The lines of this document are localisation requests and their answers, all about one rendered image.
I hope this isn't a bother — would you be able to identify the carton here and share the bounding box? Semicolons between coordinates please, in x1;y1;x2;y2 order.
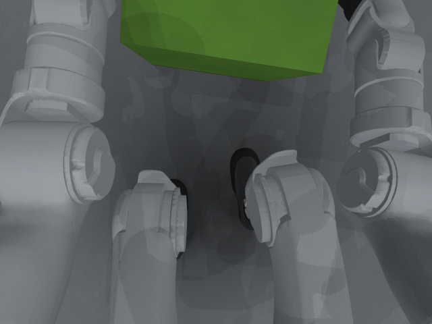
120;0;338;82

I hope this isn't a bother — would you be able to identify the robot left upper arm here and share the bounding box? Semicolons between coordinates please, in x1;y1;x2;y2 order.
0;121;115;324

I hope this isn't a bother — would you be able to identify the robot shin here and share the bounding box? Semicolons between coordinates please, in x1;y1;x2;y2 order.
244;150;335;226
112;170;180;254

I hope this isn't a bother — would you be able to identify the robot right forearm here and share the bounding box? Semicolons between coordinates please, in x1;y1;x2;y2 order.
346;0;432;158

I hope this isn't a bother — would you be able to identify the right robot shin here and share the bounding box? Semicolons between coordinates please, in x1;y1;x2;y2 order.
244;150;335;226

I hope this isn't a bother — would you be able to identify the robot right hand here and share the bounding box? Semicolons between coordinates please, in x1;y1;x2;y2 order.
338;0;362;21

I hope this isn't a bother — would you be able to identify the left robot shin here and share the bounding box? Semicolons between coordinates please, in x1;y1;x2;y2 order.
112;170;180;254

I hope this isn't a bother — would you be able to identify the robot left forearm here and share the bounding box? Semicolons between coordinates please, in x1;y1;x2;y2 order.
0;0;116;127

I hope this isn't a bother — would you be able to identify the robot right upper arm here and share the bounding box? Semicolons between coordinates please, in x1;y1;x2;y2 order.
335;146;432;324

